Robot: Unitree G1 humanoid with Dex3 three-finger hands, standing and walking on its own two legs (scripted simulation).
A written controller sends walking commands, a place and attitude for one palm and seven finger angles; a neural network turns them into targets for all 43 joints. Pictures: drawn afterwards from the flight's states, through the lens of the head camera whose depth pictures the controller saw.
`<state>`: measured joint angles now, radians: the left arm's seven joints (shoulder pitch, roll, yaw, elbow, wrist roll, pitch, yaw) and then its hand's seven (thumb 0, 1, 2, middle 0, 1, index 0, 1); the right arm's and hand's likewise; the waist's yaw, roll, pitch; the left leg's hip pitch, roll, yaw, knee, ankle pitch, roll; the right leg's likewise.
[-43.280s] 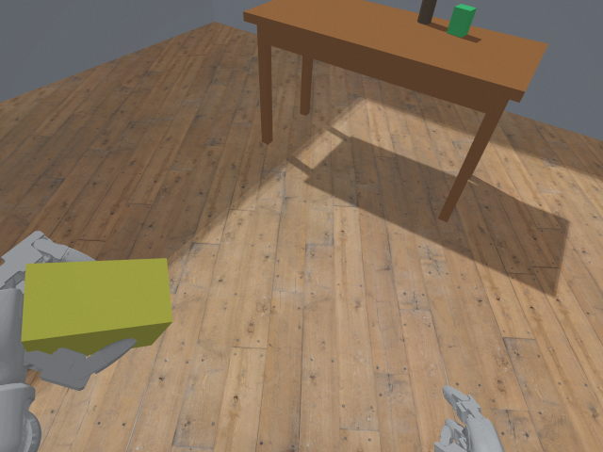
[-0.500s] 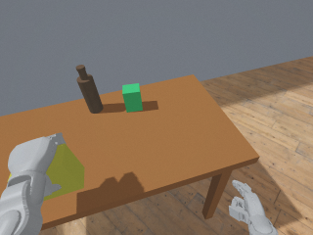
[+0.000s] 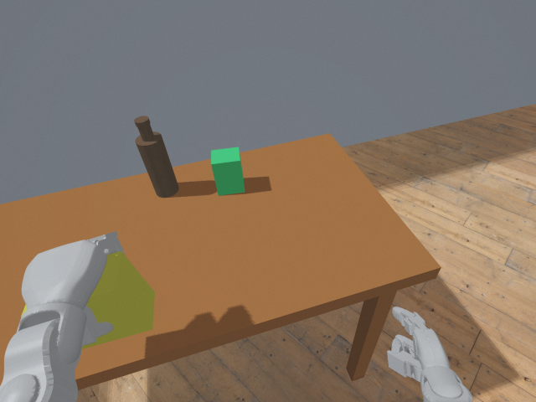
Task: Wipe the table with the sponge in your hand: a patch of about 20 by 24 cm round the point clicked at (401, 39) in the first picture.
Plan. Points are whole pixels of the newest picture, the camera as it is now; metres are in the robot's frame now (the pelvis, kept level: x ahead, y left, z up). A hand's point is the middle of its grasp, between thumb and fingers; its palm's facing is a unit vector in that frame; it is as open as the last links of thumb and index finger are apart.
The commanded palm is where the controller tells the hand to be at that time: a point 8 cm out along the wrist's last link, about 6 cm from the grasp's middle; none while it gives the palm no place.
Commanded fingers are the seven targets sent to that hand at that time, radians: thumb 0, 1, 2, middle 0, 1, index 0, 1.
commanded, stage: bring the sponge back beside the body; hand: left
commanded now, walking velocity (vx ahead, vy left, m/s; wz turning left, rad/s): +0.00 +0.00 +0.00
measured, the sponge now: (103, 308) +0.19 +0.29 +0.06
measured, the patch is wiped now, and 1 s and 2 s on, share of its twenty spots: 1.00 1.00 1.00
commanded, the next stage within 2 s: step back with the hand held close in 0.68 s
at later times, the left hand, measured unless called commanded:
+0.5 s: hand (91, 302) +0.18 +0.27 +0.11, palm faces +0.10 -0.11 -0.99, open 10.1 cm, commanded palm +0.14 +0.27 +0.18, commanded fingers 0.00 0.10 1.30 -1.20 -1.60 -1.20 -1.60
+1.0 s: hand (129, 278) +0.21 +0.23 +0.13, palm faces +0.29 -0.86 -0.43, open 10.1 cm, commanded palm +0.15 +0.27 +0.17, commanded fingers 0.00 0.10 1.30 -1.20 -1.60 -1.20 -1.60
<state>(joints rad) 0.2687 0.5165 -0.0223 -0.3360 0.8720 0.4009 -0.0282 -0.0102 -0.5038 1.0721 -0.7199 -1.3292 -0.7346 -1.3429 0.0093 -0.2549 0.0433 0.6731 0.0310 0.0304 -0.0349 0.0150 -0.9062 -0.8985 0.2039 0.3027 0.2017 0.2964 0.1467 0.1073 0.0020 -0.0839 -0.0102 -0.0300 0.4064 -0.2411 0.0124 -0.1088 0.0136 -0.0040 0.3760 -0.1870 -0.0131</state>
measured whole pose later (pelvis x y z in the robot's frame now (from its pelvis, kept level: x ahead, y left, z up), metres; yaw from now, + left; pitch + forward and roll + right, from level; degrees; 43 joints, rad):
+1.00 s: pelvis -0.02 -0.01 -0.01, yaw -1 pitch +0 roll -1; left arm 0.41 0.41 0.27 -0.50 -0.03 0.03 0.09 -0.01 -0.50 1.07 -0.72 -1.33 -0.74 -1.34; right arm 0.14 -0.22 0.07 0.51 0.01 -0.01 -0.05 0.01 -0.91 -0.90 0.21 0.30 0.20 0.30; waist 0.04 -0.01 0.03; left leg -0.26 0.00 -0.04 0.53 -0.27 0.00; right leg -0.28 0.03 0.00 0.48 -0.19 -0.02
